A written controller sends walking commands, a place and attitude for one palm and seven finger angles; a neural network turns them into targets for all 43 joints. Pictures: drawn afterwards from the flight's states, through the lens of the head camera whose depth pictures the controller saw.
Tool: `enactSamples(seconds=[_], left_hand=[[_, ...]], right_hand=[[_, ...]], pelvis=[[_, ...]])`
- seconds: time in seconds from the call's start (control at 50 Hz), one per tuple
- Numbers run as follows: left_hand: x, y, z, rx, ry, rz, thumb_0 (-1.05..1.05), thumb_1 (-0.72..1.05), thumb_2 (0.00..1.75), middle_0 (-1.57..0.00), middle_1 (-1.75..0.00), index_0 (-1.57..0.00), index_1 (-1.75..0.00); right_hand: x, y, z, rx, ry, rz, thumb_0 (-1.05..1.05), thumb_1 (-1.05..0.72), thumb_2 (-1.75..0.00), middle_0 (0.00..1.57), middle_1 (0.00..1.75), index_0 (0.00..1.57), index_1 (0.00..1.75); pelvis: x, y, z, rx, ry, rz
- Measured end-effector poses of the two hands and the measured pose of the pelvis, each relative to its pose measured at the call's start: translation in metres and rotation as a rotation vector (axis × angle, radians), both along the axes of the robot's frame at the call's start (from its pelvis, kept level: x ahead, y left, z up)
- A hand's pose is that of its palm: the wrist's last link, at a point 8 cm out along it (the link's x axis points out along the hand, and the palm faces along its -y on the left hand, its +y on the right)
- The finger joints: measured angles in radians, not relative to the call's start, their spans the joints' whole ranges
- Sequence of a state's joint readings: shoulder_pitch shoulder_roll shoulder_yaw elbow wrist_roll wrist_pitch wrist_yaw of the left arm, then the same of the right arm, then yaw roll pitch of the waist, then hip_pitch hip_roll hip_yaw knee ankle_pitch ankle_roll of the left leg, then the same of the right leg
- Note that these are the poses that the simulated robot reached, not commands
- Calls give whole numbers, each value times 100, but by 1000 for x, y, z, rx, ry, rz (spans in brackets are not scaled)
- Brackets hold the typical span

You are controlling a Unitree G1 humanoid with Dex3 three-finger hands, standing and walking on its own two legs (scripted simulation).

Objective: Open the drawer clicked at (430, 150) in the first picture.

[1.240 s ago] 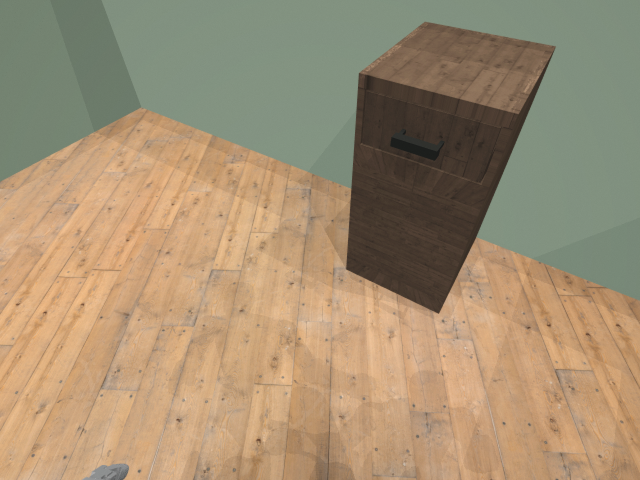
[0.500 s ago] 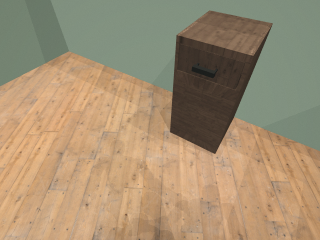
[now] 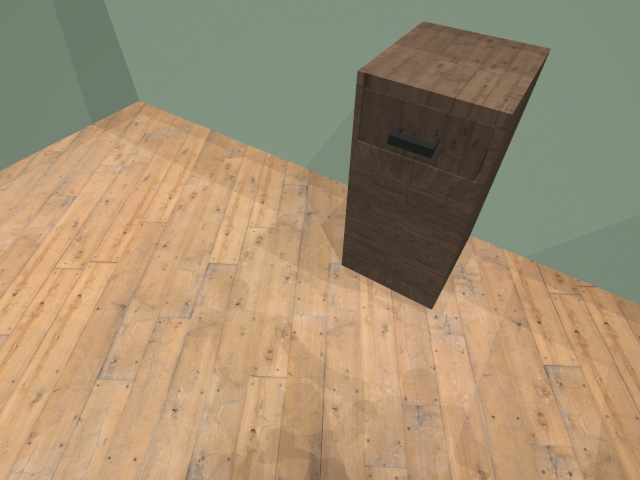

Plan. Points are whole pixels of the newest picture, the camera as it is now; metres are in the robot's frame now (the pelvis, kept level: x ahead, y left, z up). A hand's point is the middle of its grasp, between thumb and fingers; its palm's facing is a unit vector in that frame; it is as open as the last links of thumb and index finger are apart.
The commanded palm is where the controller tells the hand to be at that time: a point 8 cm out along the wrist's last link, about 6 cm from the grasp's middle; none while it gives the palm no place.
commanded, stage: look at it before walking up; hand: left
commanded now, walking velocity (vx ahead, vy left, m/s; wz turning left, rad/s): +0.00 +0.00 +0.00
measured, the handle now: (414, 140) +0.93 -0.19 -0.09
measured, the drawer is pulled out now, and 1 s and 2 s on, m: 0.00 0.00 0.00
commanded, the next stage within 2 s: turn to face it in 0.20 s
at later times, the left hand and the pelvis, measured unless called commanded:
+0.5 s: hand out of the picture +0.07 +0.24 -0.16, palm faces -0.06 -0.94 -0.33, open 7.4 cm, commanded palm none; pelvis +0.00 +0.00 -0.01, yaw -4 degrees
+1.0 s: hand out of the picture +0.06 +0.18 -0.17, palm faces -0.21 -0.94 -0.25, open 7.4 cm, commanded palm none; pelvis -0.02 -0.01 -0.01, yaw -17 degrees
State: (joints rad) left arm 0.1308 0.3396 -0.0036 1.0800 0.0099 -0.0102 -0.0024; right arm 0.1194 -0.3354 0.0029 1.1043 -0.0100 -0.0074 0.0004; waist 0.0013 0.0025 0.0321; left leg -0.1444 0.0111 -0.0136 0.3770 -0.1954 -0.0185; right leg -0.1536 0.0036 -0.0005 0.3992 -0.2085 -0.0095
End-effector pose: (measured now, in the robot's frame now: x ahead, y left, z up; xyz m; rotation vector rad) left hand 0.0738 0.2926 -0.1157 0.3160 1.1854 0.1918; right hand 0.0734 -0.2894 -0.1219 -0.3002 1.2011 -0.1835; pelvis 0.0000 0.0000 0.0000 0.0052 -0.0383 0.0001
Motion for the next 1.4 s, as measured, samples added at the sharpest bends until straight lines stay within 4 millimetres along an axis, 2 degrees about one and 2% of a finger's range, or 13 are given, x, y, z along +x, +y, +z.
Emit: enactSamples(seconds=[0.2,0.44,0.52,0.62,0.74,0.82,0.9,1.0,1.1,1.16,1.26,1.34,1.4], left_hand=[[-4,2,0,5,22,6,1,90,90,-20,-30,-20,-30],[-4,-2,-4,6,53,4,1,90,90,-20,-30,-20,-30],[-4,-14,-14,-18,82,-24,1,90,90,-20,-30,-20,-30],[-1,-36,-27,-58,95,-71,1,90,90,-20,-30,-20,-30],[-1,-64,-34,-70,64,-102,1,90,90,-20,-30,-20,-30],[-10,-75,-27,-78,79,-103,1,90,90,-20,-30,-20,-30],[-13,-76,-20,-83,108,-131,1,90,90,-20,-30,-20,-30],[-4,-66,-18,-81,107,-170,1,90,90,-20,-30,-20,-30],[14,-45,-25,-84,82,-214,1,90,90,-20,-30,-20,-30],[29,-32,-33,-93,66,-243,1,90,90,-20,-30,-20,-30],[54,-26,-26,-102,41,-303,1,91,90,-20,-30,-20,-30],[65,-32,-24,-107,46,-349,1,91,90,-20,-30,-20,-30],[71,-45,-24,-109,64,-397,1,91,90,-20,-30,-20,-30]], right_hand=[[7,-2,1,-4,3,7,1,-90,-90,20,30,20,29],[5,0,-3,-4,0,-25,1,-90,-90,20,30,20,29],[-6,10,-11,22,-15,-76,1,-90,-90,20,30,20,29],[-32,20,-26,66,-5,-141,0,-90,-90,20,30,20,29],[-58,15,-52,114,25,-203,1,-90,-90,20,30,20,29],[-65,13,-44,117,34,-228,1,-90,-90,20,30,20,29],[-66,11,-29,107,-6,-264,1,-90,-90,20,30,20,29],[-69,14,-16,77,-53,-306,1,-90,-90,20,30,20,29],[-75,28,-6,39,-97,-343,1,-90,-90,20,30,20,29],[-89,43,-2,11,-116,-367,1,-90,-90,20,30,20,29],[-127,68,5,13,-56,-420,0,-90,-90,20,30,20,29],[-154,85,1,34,-8,-477,1,-90,-90,20,30,20,29],[-176,96,-7,63,28,-526,1,-90,-90,20,30,20,29]], pelvis=[[3,0,1,0,3,0],[5,0,-2,1,12,-37],[1,-1,-7,6,18,-80],[-6,-4,-16,22,26,-126],[-14,-17,-31,18,14,-168],[-19,-18,-21,20,27,-195],[-21,-15,-11,32,45,-237],[-23,-5,-6,31,59,-289],[-25,14,-9,14,68,-338],[-27,27,-13,7,63,-360],[-27,38,-5,-14,48,-405],[-26,41,-3,-23,44,-444],[-26,40,-3,-26,42,-468]])
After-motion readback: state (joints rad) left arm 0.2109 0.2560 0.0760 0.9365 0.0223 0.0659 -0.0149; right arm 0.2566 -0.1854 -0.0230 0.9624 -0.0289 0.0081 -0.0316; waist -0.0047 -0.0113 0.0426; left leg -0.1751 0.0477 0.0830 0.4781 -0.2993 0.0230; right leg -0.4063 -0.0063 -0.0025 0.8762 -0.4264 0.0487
